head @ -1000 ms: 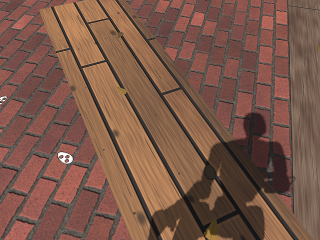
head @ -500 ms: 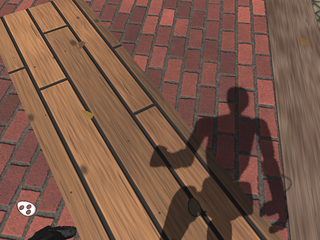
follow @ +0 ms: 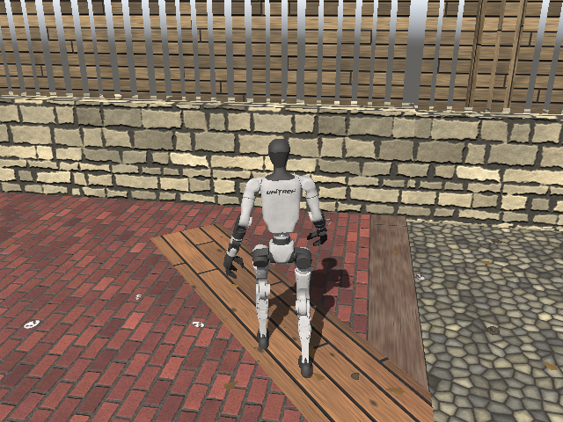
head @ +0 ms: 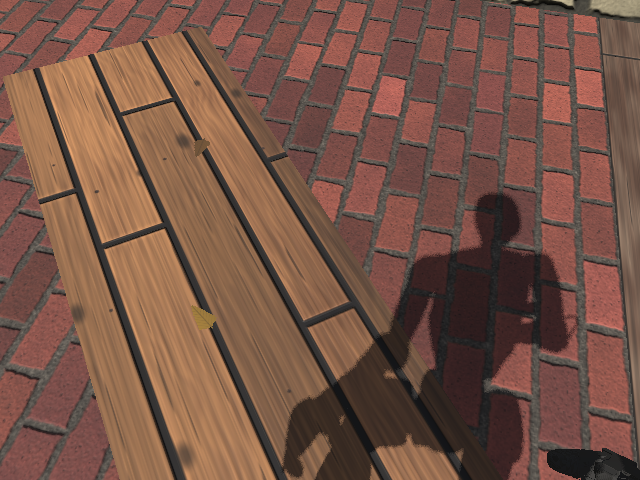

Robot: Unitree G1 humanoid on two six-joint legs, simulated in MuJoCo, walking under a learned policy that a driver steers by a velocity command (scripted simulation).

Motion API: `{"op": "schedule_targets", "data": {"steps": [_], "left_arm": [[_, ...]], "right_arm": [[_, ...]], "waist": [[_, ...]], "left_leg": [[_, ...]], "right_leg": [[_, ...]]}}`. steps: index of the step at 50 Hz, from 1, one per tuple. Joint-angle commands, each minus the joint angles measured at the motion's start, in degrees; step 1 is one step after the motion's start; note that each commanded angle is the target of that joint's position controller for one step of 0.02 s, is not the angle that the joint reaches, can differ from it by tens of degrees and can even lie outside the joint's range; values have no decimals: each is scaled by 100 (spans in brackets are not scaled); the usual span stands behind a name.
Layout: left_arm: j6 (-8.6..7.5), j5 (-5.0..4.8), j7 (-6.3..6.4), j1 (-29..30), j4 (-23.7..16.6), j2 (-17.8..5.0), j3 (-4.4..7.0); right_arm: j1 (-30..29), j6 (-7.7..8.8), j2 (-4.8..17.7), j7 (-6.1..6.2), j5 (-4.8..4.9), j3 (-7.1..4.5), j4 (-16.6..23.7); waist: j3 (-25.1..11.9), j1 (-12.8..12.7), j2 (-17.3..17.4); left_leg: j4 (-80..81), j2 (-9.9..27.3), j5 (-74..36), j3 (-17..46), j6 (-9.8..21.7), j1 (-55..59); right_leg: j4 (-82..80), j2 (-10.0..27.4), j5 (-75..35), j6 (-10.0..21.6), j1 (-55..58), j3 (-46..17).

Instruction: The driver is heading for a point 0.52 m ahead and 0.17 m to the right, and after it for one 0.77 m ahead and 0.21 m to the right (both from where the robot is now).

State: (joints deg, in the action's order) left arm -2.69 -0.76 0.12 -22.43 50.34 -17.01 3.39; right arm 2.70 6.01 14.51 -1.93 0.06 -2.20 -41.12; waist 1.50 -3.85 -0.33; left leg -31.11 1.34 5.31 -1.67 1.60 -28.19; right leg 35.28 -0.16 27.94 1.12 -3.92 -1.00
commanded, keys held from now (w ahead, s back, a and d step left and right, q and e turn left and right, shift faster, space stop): w+e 0.72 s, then w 0.28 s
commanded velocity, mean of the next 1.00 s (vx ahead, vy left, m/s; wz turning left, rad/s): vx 0.50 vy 0.00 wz -0.45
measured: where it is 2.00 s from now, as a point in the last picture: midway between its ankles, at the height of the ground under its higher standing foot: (446, 375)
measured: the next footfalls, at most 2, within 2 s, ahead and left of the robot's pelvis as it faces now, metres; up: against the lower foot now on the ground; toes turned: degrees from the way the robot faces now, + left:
right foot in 0.50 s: +0.40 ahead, -0.17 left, +0.00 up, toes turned -19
left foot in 1.02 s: +0.76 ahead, -0.11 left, +0.00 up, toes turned -28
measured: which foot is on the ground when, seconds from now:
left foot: down 0.00-0.52, up 0.54-1.00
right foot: up 0.00-0.48, down 0.50-1.00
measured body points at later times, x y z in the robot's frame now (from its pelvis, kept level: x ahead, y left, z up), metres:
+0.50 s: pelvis +0.26 -0.04 +0.00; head +0.29 -0.06 +0.44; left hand +0.53 +0.14 -0.09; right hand +0.21 -0.33 -0.14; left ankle +0.11 +0.11 -0.72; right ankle +0.37 -0.16 -0.72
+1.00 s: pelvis +0.54 -0.13 +0.01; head +0.56 -0.15 +0.46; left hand +0.70 +0.11 -0.10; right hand +0.63 -0.44 -0.07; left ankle +0.73 -0.09 -0.71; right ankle +0.37 -0.16 -0.72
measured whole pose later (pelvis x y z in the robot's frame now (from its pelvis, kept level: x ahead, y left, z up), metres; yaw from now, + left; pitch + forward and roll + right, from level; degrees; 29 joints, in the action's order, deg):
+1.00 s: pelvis +0.54 -0.13 +0.01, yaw -29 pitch +2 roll +0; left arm -2.6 -0.9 0.6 -21.5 43.9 -16.3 4.0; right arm 2.2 6.4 15.5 -2.3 0.1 -2.3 -41.5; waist 0.6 -4.5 2.1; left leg -27.6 0.7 0.0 0.7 1.0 -29.3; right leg 21.8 -5.2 23.3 3.9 0.2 -8.3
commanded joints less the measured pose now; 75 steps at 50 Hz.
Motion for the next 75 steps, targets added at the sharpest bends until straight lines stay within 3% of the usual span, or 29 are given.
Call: {"op": "schedule_targets", "data": {"steps": [1,2,4,10,15,20,23,25,26,27,28,29,30,32,36,41,48,50,51,52,53,54,56,59,62,70,72,73,75], "left_arm": [[-236,-149,-5,-244,-462,-541,28],[-254,-222,-7,246,-625,-780,118],[-197,-100,29,571,-689,-659,147],[117,-83,20,620,-796,-252,153],[50,-50,-146,1427,-1077,-91,77],[53,-56,-315,2160,-1500,-93,46],[94,-54,-356,1815,-1579,-352,182],[127,-81,-275,287,-1218,-856,484],[194,-84,-140,-446,-1053,-1405,668],[119,-94,-144,15,-1243,-1829,679],[22,-51,-211,-96,-1343,-1308,510],[-62,-6,-227,35,-1287,-1009,423],[-111,-27,-237,380,-1299,-859,371],[-130,45,-185,928,-1463,-580,270],[-164,6,-49,761,-1425,-802,325],[-124,-5,50,378,-1201,-728,276],[-43,-12,71,-77,-845,-813,293],[6,-13,82,113,-860,-830,291],[18,23,83,229,-918,-703,230],[5,149,104,143,-1071,-457,121],[-56,22,95,-743,-959,-85,26],[-78,-16,94,-546,-852,-629,107],[-32,-3,108,402,-1037,-777,157],[104,64,115,361,-1053,-400,127],[199,79,167,374,-1047,-113,28],[302,132,168,1054,-1058,-278,86],[274,214,209,1153,-1144,-576,138],[300,170,241,1306,-1161,-859,195],[322,128,149,1496,-1132,-320,107]], "right_arm": [[2292,-15,1175,78,-32,-406,-170],[1932,-12,947,102,-9,-328,-155],[1221,7,669,92,-40,-244,-129],[965,142,728,149,-100,-319,-375],[1116,42,928,245,-67,-376,-505],[1494,-153,1144,269,68,-461,-693],[1336,-276,1379,305,147,-530,-652],[1156,-345,1377,326,193,-509,-595],[1300,-290,1022,328,12,-378,-475],[1626,-104,367,274,-62,-171,-129],[1062,130,889,178,131,-246,-59],[671,225,990,135,298,-267,79],[649,261,911,172,210,-250,43],[805,162,998,209,3,-324,-67],[603,-41,752,225,-104,-281,59],[-279,2,480,120,-46,-137,235],[-685,146,752,-43,23,-191,476],[-12,176,909,-22,12,-285,316],[702,197,1118,6,-74,-377,149],[1555,206,1482,28,-207,-442,79],[1889,140,1605,-26,-199,-492,-152],[1897,106,1098,-49,7,-359,-110],[1077,35,751,-22,-29,-211,17],[657,16,514,-15,-100,-94,-89],[451,-28,744,35,-113,-138,-233],[465,-303,763,92,6,-76,-582],[785,-289,511,93,-86,25,-684],[1337,-266,483,71,-140,22,-775],[955,-352,529,117,-108,52,-808]], "waist": [[-2032,1088,1195],[-1260,1042,921],[-519,692,525],[7,360,410],[239,624,289],[479,832,250],[62,456,521],[-757,-421,430],[-1240,-599,-435],[-1794,131,-1636],[-2116,-296,-793],[-1359,-260,-557],[-791,44,-18],[-514,414,-104],[-320,462,-84],[-130,33,-387],[115,-81,-553],[-195,326,-649],[-758,689,-537],[-1685,928,166],[-2320,612,1914],[-2064,807,1177],[-923,677,242],[-641,242,467],[-796,133,671],[-553,262,535],[-551,385,81],[-665,789,-587],[-441,534,-545]], "left_leg": [[1221,2184,1660,3894,1265,4835],[1340,2047,1559,3024,1030,4161],[1716,1652,670,1940,885,2824],[2356,1406,-657,318,914,2028],[2426,1270,-901,-556,774,2311],[2101,1573,-1402,-879,682,3232],[1084,1592,-3854,-1111,501,3527],[-1023,1278,-4298,-1321,235,2885],[-2892,956,-1833,-1317,-52,1339],[-4852,-385,2758,-420,-371,-1009],[-5145,-174,2714,753,-224,-1591],[-4916,60,2254,694,-76,-1878],[-4334,324,1792,679,-32,-1651],[-3604,597,1342,705,-96,-906],[-2582,492,704,520,-451,-746],[-531,220,-1207,346,-516,-340],[296,70,-470,362,-48,-575],[546,-164,-221,105,200,361],[493,9,-755,224,432,1549],[146,1062,-1923,1347,885,3287],[599,2209,-2074,3673,1823,4869],[847,2138,-1698,3833,1685,4690],[874,1705,-2910,2221,1337,3269],[1228,1187,-3694,1312,1171,2029],[1330,1032,-4176,774,1208,1658],[1271,894,-1028,766,850,1408],[923,480,208,661,339,1146],[850,76,1047,396,134,880],[835,-46,1065,148,-65,1219]], "right_leg": [[3789,-41,525,107,-3777,-799],[3862,199,-7,141,-4054,-699],[3404,612,-839,75,-3671,-567],[2698,835,-1874,-107,-3541,-594],[1072,742,-3061,-70,-3496,-148],[282,617,-2638,175,-3706,255],[209,138,-1805,495,-2850,698],[-254,-373,-1993,872,-695,813],[-391,459,-2090,1220,995,-611],[-1367,1747,-948,2363,2486,-4107],[-1962,1930,-638,2263,2571,-4572],[-1942,1771,-1006,2001,2018,-3721],[-1909,1485,-1708,1781,1110,-2972],[-2043,1121,-2641,1587,14,-2209],[-2279,871,-3440,1613,-688,-1649],[-2273,536,-2866,1167,-859,-1050],[-1672,1194,-3242,1069,408,-1678],[-1012,1032,-4705,903,491,-1532],[-18,680,-5240,696,203,-1263],[1671,186,-3820,407,-880,-993],[3551,-750,530,-35,-2772,-743],[4121,-527,816,-91,-3247,-1235],[3915,-66,143,-214,-3322,-843],[2725,346,-367,-326,-2457,-523],[1450,352,-797,-458,-1845,-289],[-764,247,-2286,-205,-755,-104],[-1178,745,-3814,35,-120,-651],[-883,1005,-4115,326,177,-876],[-936,615,-2652,242,-469,-680]]}}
